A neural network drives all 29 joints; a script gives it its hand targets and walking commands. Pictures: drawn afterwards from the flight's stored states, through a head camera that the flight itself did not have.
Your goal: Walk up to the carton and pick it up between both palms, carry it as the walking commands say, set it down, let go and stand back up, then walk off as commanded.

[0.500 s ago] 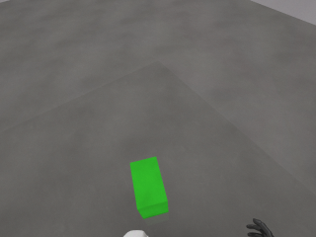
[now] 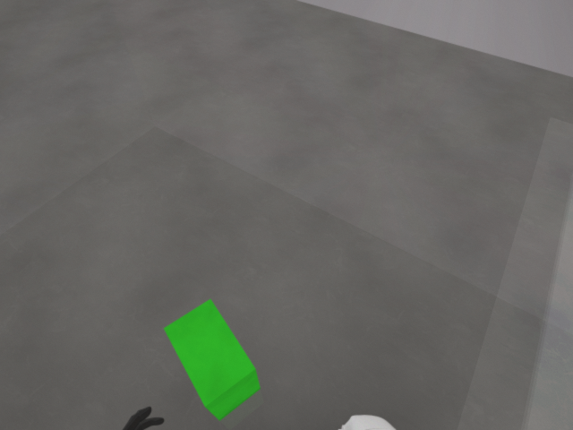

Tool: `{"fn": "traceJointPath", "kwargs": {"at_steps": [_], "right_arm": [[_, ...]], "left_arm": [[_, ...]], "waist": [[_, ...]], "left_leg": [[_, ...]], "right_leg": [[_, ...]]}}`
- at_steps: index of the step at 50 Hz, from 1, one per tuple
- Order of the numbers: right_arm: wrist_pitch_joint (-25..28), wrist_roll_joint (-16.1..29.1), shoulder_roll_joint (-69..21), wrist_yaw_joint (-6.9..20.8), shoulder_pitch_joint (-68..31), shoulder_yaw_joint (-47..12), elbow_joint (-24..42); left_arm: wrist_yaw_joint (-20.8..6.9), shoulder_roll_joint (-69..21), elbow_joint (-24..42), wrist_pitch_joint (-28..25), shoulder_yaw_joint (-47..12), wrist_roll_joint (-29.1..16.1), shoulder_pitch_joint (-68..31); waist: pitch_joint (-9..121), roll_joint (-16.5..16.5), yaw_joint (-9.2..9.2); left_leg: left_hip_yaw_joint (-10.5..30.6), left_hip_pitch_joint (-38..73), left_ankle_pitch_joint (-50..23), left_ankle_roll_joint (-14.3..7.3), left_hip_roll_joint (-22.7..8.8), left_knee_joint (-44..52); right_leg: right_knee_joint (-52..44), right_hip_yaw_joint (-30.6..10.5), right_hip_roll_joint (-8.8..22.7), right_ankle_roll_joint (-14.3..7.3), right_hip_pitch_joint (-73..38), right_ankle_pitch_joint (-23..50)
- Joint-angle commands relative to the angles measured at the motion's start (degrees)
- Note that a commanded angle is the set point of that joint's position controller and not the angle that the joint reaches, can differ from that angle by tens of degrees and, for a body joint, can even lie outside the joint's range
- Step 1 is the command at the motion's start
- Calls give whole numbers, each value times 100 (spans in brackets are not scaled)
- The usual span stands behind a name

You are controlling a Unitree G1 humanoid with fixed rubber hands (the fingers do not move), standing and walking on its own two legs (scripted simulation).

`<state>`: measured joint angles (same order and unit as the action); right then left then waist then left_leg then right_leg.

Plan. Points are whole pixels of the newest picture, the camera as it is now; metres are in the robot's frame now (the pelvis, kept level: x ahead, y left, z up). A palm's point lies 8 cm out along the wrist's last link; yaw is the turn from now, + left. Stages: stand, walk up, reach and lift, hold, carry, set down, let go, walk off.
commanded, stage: walk off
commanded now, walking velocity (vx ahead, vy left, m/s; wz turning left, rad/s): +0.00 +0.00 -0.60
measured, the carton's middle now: (215, 360) +0.38 +0.23 -0.65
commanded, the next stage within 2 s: stand in 1.96 s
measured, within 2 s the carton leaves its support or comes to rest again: neither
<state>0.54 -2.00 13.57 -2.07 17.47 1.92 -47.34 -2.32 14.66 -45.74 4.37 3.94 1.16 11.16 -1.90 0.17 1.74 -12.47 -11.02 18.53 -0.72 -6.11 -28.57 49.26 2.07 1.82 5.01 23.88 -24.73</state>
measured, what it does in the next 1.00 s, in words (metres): steps on the spot, turning right: right foot, then left foot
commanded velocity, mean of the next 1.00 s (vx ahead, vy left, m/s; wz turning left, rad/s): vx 0.00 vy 0.00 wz -0.60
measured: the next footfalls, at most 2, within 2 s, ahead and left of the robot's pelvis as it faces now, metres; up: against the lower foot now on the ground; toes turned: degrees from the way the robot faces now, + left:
right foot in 0.10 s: +0.03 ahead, -0.13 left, +0.00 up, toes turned -8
left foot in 0.56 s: +0.08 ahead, +0.10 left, +0.00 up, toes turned -17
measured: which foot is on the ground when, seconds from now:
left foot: down 0.00-0.10, up 0.12-0.54, down 0.56-0.98, up 1.00-1.00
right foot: up 0.00-0.08, down 0.10-0.56, up 0.58-0.96, down 0.98-1.00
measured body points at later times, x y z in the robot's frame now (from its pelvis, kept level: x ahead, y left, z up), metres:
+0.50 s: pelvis +0.00 -0.01 +0.00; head +0.04 -0.03 +0.45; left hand +0.14 +0.24 -0.12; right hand +0.08 -0.30 -0.11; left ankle +0.05 +0.12 -0.71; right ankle -0.01 -0.12 -0.74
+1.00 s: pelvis -0.01 -0.01 -0.01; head +0.01 -0.04 +0.43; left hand +0.28 +0.10 -0.11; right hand -0.13 -0.28 -0.14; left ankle +0.05 +0.11 -0.74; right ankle -0.07 -0.09 -0.74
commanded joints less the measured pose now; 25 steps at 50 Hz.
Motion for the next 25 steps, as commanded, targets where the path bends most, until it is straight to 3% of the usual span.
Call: {"fn": "traceJointPath", "kwargs": {"at_steps": [1, 2, 3, 4, 5, 6, 7, 8, 9, 10, 12, 14, 20, 23, 25], "right_arm": [[-28, -8, 1150, 7, 444, 307, 141], [-55, 3, 1166, 10, 444, 320, 132], [-81, 31, 1158, 12, 404, 324, 140], [-105, 77, 1109, 25, 422, 311, 167], [-117, 100, 936, 63, 497, 252, 337], [-139, 77, 403, 70, 283, 128, 776], [-215, 68, 702, 31, -216, 184, 822], [-236, 126, 713, 53, -299, 172, 826], [-225, 145, 708, 73, -252, 175, 748], [-237, 90, 764, 90, -228, 202, 742], [-280, 40, 831, 130, 129, 235, 630], [-308, 59, 710, 137, 77, 211, 680], [-330, 105, 562, 92, -638, 154, 967], [-263, 154, 510, 64, -722, 133, 1019], [-205, 193, 513, 23, -520, 132, 984]], "left_arm": [[-37, 155, 577, -97, -1, -40, -308], [-35, 163, 581, -126, 4, -45, -227], [-17, 193, 545, -181, 18, -27, -63], [32, 365, 453, -264, 72, 39, 243], [90, 947, 397, -352, 240, 131, 728], [146, 1743, 475, -380, 407, -12, 817], [192, 1535, 312, -369, 395, -118, 1280], [248, 1188, 303, -344, 278, -66, 961], [296, 972, 384, -296, 197, -23, 440], [337, 901, 495, -278, 161, -33, 80], [316, 876, 560, -292, 118, -28, -88], [277, 953, 532, -346, 123, -25, 36], [236, 1151, 434, -340, 193, 36, 526], [204, 1192, 479, -309, 234, 49, 473], [191, 1172, 502, -286, 247, 44, 382]], "waist": [[223, -1351, 139], [249, -1330, 76], [313, -1111, -67], [493, -622, -264], [905, 469, -489], [826, 1766, -458], [967, 981, -874], [594, 888, -644], [242, 781, -402], [145, 891, -259], [393, 771, -86], [470, 662, -104], [227, 922, -361], [332, 998, -346], [398, 1022, -232]], "left_leg": [[714, 571, -3755, -694, -1321, 281], [709, 527, -3663, -610, -1374, 136], [571, 310, -3368, -433, -1352, -197], [324, -207, -2865, -141, -1279, -829], [45, -1363, -1223, 247, -925, -2170], [129, -2735, 2044, 578, -92, -3128], [879, -2598, 2029, 621, -207, -3755], [1000, -2645, 1590, 620, -220, -3846], [1143, -2556, 1048, 613, -272, -3648], [1161, -2428, 633, 614, -249, -3548], [1083, -2046, 238, 627, -36, -3685], [1099, -1958, 90, 615, 38, -3508], [1164, -1850, 422, 538, 359, -2221], [1144, -1216, 554, 451, 569, -1558], [1173, -654, 428, 416, 683, -770]], "right_leg": [[-795, 399, -216, -178, -39, -68], [-1154, 415, -265, -267, -262, 59], [-1807, 422, -315, -376, -737, 541], [-2568, 261, -244, -463, -1612, 1384], [-2997, -1088, 882, -687, -2847, 2262], [-2832, -2964, 2538, -1598, -2941, 5252], [-2697, -2598, 2449, -2041, -2742, 5519], [-2755, -2168, 2033, -1946, -2361, 4952], [-2899, -1739, 1562, -1674, -1930, 4315], [-2925, -1496, 1229, -1473, -1697, 4090], [-2874, -1241, 953, -1431, -1462, 4281], [-2875, -1315, 900, -1432, -1367, 3953], [-2930, -2093, 928, -1569, -1204, 2578], [-2746, -2341, 885, -1523, -992, 2907], [-2580, -2581, 825, -1368, -940, 3347]]}}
